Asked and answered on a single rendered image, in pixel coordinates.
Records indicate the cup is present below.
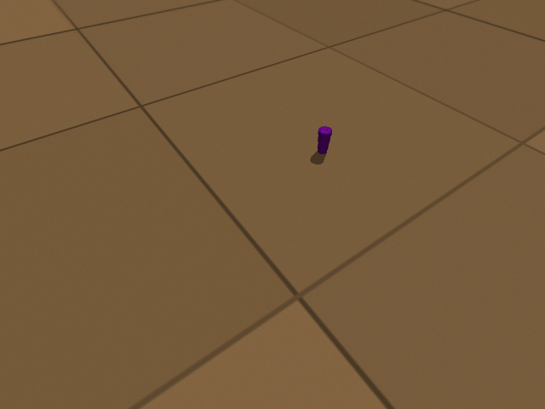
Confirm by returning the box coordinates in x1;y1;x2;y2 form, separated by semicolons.
318;126;332;154

